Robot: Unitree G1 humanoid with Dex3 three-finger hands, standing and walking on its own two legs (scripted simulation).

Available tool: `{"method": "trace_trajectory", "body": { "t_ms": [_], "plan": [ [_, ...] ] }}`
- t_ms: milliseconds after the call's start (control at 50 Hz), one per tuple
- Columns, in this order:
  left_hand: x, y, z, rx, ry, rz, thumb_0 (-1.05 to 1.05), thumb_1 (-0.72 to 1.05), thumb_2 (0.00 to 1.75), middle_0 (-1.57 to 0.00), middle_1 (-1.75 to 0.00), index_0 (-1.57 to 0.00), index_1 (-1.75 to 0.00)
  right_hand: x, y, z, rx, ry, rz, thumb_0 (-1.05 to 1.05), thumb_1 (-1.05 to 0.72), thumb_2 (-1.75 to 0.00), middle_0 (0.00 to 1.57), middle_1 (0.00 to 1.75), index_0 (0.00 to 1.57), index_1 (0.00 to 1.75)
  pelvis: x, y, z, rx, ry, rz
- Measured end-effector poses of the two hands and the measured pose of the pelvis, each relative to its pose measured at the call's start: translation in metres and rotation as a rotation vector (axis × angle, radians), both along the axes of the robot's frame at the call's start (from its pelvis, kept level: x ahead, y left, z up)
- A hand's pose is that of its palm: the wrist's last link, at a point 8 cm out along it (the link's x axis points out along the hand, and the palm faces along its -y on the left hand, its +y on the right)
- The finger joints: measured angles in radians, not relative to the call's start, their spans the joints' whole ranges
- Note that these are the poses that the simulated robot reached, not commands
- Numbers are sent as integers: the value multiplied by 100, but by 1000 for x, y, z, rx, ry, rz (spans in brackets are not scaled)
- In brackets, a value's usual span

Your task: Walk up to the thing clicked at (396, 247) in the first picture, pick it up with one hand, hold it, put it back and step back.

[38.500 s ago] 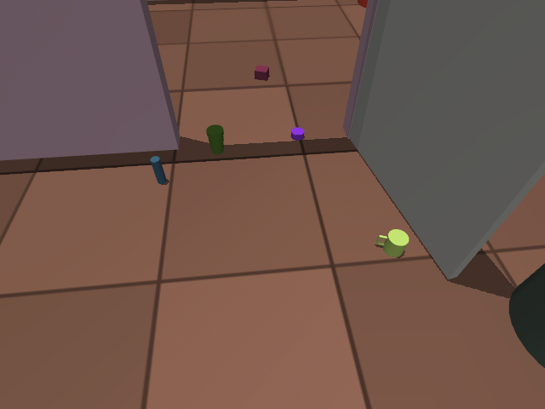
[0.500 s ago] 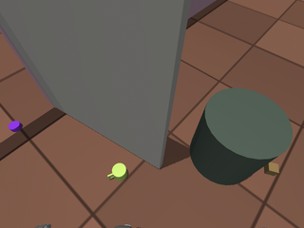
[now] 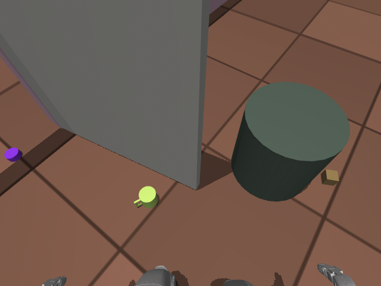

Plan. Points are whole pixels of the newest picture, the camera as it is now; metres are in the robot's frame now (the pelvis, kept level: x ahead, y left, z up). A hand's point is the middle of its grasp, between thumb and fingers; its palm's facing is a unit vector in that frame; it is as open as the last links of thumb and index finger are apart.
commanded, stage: step back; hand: left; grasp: from above
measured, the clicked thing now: (145, 198) +0.56 +0.23 -0.71
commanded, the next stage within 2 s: none
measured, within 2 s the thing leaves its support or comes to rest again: neither
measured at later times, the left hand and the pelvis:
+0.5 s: hand out of the picture -0.03 +0.29 -0.14, palm faces +0.02 -0.92 -0.38, open 7.3 cm; pelvis -0.13 +0.01 +0.01, yaw +1 degrees
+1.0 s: hand out of the picture -0.18 +0.26 -0.13, palm faces +0.03 -0.90 -0.43, open 7.3 cm; pelvis -0.29 -0.02 +0.00, yaw +4 degrees
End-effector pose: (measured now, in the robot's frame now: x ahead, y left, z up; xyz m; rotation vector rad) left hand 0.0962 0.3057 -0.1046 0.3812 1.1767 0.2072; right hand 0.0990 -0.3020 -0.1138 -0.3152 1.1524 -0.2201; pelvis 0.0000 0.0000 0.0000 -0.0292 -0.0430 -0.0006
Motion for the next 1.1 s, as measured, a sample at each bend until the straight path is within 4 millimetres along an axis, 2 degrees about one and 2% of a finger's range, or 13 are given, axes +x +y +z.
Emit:
{"method": "trace_trajectory", "body": {
  "t_ms": [80,180,320,400,480,620,700,800,940,1020,1100],
  "plan": [
    [-23,-4,13,-1,-20,21,0,91,89,-20,-30,-21,-30,-15,-4,6,3,16,5,0,-90,-90,21,30,21,30,-15,-1,9,41,4,-3],
    [-38,3,21,13,-68,29,0,91,89,-20,-30,-21,-30,-40,-4,11,-26,36,42,0,-91,-90,21,30,20,30,-38,5,12,43,17,22],
    [-64,27,2,-9,-124,41,0,91,89,-20,-30,-21,-30,-81,11,13,-70,52,91,0,-91,-90,21,30,20,30,-81,19,-1,47,-3,52],
    [-93,31,1,-16,-81,58,0,91,89,-20,-30,-21,-30,-104,18,26,-64,38,90,0,-90,-90,21,30,21,30,-102,19,8,17,-1,45],
    [-128,30,2,-19,-40,57,0,91,89,-20,-30,-20,-30,-118,17,35,-70,0,82,0,-90,-90,21,30,21,30,-124,15,12,4,9,19],
    [-190,15,-3,-1,37,26,0,91,89,-20,-30,-20,-30,-149,-4,30,-66,-81,73,0,-90,-90,21,30,21,30,-172,-1,4,14,10,-30],
    [-229,-3,-2,14,49,24,0,91,89,-20,-30,-20,-30,-178,-27,13,-50,-87,48,0,-90,-90,21,30,21,30,-203,-16,-5,-6,-2,-29],
    [-273,-19,16,17,58,43,0,91,89,-20,-30,-21,-30,-225,-37,11,-32,-27,12,0,-91,-90,21,30,20,30,-229,-22,7,53,4,-24],
    [-286,-15,22,45,-41,35,0,90,89,-20,-30,-21,-30,-293,-34,5,-36,82,44,0,-91,-90,21,30,20,30,-272,-23,7,50,18,30],
    [-294,-6,9,27,-106,38,0,90,89,-20,-30,-21,-30,-322,-24,1,-48,104,70,0,-91,-90,21,30,20,30,-302,-18,-2,57,4,62],
    [-315,-8,6,-1,-98,50,0,91,89,-20,-30,-21,-30,-345,-17,11,-37,81,84,0,-90,-90,21,30,21,30,-331,-19,3,29,-7,57]
  ]
}}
